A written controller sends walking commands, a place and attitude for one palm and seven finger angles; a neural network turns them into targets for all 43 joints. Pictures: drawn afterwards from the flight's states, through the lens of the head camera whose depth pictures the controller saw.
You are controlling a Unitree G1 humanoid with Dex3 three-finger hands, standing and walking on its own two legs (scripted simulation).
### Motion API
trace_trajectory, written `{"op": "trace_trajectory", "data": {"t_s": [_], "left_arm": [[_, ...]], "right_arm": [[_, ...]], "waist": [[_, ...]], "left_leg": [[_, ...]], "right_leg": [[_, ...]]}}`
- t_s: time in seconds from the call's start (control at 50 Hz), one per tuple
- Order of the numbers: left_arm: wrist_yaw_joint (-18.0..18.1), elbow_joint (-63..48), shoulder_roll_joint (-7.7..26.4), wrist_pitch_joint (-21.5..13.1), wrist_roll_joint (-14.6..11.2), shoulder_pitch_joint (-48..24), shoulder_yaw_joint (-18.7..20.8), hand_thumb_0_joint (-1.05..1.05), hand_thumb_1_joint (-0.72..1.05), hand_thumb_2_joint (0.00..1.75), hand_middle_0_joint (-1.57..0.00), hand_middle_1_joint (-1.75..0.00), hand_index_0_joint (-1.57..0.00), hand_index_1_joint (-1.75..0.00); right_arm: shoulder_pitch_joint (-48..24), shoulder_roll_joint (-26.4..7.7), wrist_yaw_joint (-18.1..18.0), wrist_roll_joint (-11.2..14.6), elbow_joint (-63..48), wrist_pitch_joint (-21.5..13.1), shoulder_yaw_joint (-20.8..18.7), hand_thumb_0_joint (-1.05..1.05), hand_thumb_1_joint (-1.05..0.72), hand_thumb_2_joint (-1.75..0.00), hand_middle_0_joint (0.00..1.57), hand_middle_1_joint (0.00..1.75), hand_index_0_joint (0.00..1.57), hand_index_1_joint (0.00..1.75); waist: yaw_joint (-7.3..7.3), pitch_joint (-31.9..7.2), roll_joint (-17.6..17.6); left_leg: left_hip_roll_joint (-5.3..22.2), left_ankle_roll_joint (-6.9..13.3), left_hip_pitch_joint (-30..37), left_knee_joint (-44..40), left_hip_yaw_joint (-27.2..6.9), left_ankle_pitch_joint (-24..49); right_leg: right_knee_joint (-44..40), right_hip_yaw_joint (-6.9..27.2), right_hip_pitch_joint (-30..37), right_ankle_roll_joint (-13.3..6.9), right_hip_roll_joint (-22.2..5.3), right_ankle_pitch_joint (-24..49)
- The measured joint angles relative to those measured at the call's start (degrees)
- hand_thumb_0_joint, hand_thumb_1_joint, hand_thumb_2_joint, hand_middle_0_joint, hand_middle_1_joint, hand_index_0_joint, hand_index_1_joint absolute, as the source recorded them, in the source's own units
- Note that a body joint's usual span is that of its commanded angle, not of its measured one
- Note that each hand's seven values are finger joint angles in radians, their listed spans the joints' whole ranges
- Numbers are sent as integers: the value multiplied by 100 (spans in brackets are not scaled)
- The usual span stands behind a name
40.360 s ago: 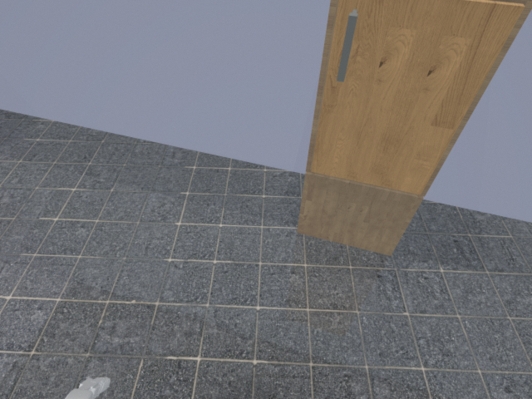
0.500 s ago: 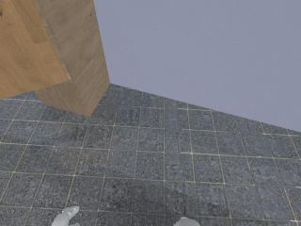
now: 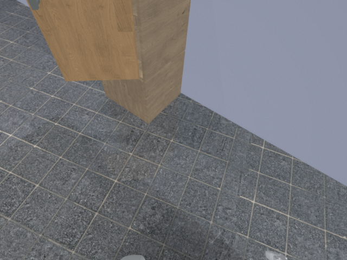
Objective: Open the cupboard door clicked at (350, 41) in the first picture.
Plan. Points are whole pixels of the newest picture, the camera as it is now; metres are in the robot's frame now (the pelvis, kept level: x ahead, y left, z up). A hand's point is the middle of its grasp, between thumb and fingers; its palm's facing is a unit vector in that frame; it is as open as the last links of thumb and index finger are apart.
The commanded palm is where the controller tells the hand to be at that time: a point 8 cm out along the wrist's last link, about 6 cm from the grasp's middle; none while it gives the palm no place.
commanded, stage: turn to face it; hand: left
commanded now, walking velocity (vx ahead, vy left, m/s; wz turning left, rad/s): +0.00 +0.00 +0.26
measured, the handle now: out of the picture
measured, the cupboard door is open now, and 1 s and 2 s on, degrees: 43 43 43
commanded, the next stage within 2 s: take the last steps up to it in 0.14 s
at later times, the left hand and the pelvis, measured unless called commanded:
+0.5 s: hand out of the picture +0.09 +0.18 -0.15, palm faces +0.15 -0.97 -0.21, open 7.4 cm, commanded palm none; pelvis +0.04 +0.00 +0.01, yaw +8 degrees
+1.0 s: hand out of the picture +0.10 +0.30 -0.17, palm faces +0.29 -0.94 -0.18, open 7.4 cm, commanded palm none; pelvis +0.17 +0.13 +0.00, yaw +13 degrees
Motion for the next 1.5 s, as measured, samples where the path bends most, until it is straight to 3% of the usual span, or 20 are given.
{"op": "trace_trajectory", "data": {"t_s": [0.06, 0.12, 0.18, 0.28, 0.4, 0.44, 0.48, 0.54, 0.62, 0.74, 0.84, 0.88, 0.94, 1.0, 1.14, 1.3, 1.36, 1.4, 1.46, 1.5], "left_arm": [[45, 175, 154, 244, -30, -54, 56, 0, 91, 90, -20, -30, -20, -30], [42, 278, 181, 324, -10, -156, 86, 0, 91, 90, -20, -30, -20, -30], [3, 236, 154, 281, -5, -275, 78, 0, 91, 90, -20, -30, -19, -30], [-14, 149, 28, 221, -13, -414, 25, 0, 91, 90, -20, -30, -19, -30], [-119, 134, -236, 113, 5, -431, -36, 0, 91, 90, -20, -30, -19, -30], [-148, 91, -272, -30, 34, -348, -44, 0, 91, 90, -20, -30, -20, -30], [-113, 130, -393, -141, 49, -308, -55, 0, 91, 90, -20, -30, -20, -30], [-37, 229, -524, -250, 25, -46, -60, 0, 91, 90, -20, -30, -20, -30], [-12, 512, -493, -333, 10, 298, -34, 0, 92, 90, -20, -30, -20, -30], [-36, 826, -491, -417, 48, 632, -58, 0, 92, 90, -20, -30, -20, -30], [-53, 1037, -439, -350, 82, 892, -37, 0, 91, 90, -20, -30, -20, -30], [-89, 1130, -415, -252, 42, 938, -25, 0, 91, 90, -20, -30, -20, -30], [-65, 1161, -315, -42, 2, 667, -3, 0, 91, 90, -20, -30, -20, -30], [-74, 1017, -257, -43, 27, 297, 32, 1, 91, 90, -20, -30, -19, -30], [-115, 464, -312, -109, 45, -502, 47, 0, 91, 90, -20, -30, -19, -30], [-161, 193, -419, -77, 35, -956, -18, 0, 91, 90, -20, -30, -19, -30], [-159, 159, -431, -106, 34, -993, -52, 0, 91, 90, -20, -30, -19, -30], [-159, 144, -433, -222, 42, -976, -71, 0, 91, 90, -20, -30, -19, -30], [-116, 196, -500, -420, -2, -887, -86, 0, 91, 90, -20, -30, -20, -30], [-48, 281, -566, -416, -26, -699, -96, 0, 91, 90, -20, -30, -20, -30]], "right_arm": [[-84, 113, -74, -21, -83, -114, 60, 0, -91, -90, 20, 30, 20, 30], [-9, 206, -180, -45, -116, -162, 130, 0, -91, -90, 20, 30, 20, 30], [98, 285, -235, -39, -67, -199, 200, 0, -90, -90, 20, 30, 20, 30], [341, 408, -238, -36, 74, -199, 264, 0, -90, -89, 20, 30, 20, 30], [713, 331, -204, -56, 260, -147, 180, 0, -91, -89, 20, 30, 20, 30], [896, 289, -182, -15, 319, -132, 138, 0, -91, -89, 20, 30, 20, 30], [978, 196, -153, -17, 452, -48, 74, 0, -91, -89, 20, 30, 20, 30], [1014, 91, -65, -75, 614, 59, -5, 0, -91, -90, 20, 30, 20, 30], [960, 82, 13, -73, 626, 34, -53, 0, -91, -90, 20, 30, 20, 30], [731, 99, 70, -33, 631, 2, -20, 0, -91, -90, 20, 30, 19, 30], [361, 164, 111, -21, 497, -157, 76, 0, -91, -90, 20, 30, 19, 30], [249, 182, 67, -56, 359, -350, 80, 0, -91, -90, 20, 30, 20, 30], [187, 334, -71, -62, 256, -501, 110, 0, -91, -90, 20, 30, 20, 30], [337, 462, -174, -72, 281, -567, 175, 0, -91, -90, 20, 30, 20, 30], [971, 416, -265, -52, 534, -682, 151, -1, -94, -89, 20, 30, 20, 30], [1687, 468, -233, -88, 932, -585, 220, 0, -92, -90, 20, 30, 20, 30], [1893, 512, -233, -97, 1064, -557, 257, 0, -91, -90, 20, 30, 20, 30], [2037, 561, -231, -62, 1168, -535, 282, 0, -91, -90, 20, 30, 20, 30], [1929, 594, -215, 30, 1268, -409, 273, 0, -91, -90, 20, 30, 20, 30], [1759, 560, -214, 23, 1231, -330, 230, 0, -91, -90, 20, 30, 20, 30]], "waist": [[73, -7, -106], [78, -110, -24], [92, -152, 48], [63, -220, 148], [-73, -344, 370], [-77, -427, 361], [-70, -389, 493], [-54, -397, 555], [-117, -392, 425], [19, -258, 256], [220, -144, 90], [156, -112, 71], [145, -62, 22], [146, -155, 39], [34, -382, 107], [-220, -405, 239], [-314, -346, 296], [-321, -300, 334], [-282, -116, 394], [-231, -85, 410]], "left_leg": [[-73, 326, -70, 279, -15, -339], [-59, 338, 87, -32, -136, -293], [-77, 367, 279, -439, -243, -69], [-98, 353, 474, -792, -383, 102], [-137, 274, 453, -571, -489, -82], [-213, 245, 272, -111, -490, -419], [-237, 168, -124, 1054, -609, -1111], [-169, 47, -788, 2581, -610, -698], [119, -138, -1362, 3049, -553, 47], [374, -211, -1456, 1829, -284, 226], [210, -10, -841, 212, 96, 55], [110, 192, -720, 120, 179, 424], [25, 386, -565, 404, 275, -17], [-72, 408, -76, -121, 380, -3], [-379, 564, 1029, -1446, 492, 225], [-440, 488, 1806, -1790, 565, -199], [-332, 384, 1944, -1541, 620, -579], [-176, 294, 1828, -893, 605, -1004], [-15, 174, 757, 1741, 104, -1298], [42, 116, 74, 2790, -146, -1143]], "right_leg": [[1531, 695, -677, 37, 159, -824], [2321, 997, -1133, 59, 366, -572], [2457, 1150, -1367, 94, 459, -155], [1850, 1178, -1304, 138, 554, 74], [188, 958, -561, 38, 756, 20], [-686, 891, -144, -95, 765, 313], [-535, 760, -98, -297, 759, 418], [-844, 613, 233, -320, 691, 446], [-1530, 483, 689, -218, 551, 647], [-1942, 209, 1206, 49, 232, 555], [-1465, 109, 1367, 407, -132, 11], [-289, 268, 990, 270, -299, -374], [2286, 983, -165, -159, -8, -568], [3295, 993, -1103, -312, 201, 43], [2296, 858, -2090, -256, 352, 962], [486, 900, -1761, -372, 422, 1325], [-61, 808, -1366, -484, 564, 1190], [-451, 728, -974, -614, 704, 1401], [-251, 620, -772, -636, 785, 938], [-523, 605, -498, -578, 819, 880]]}}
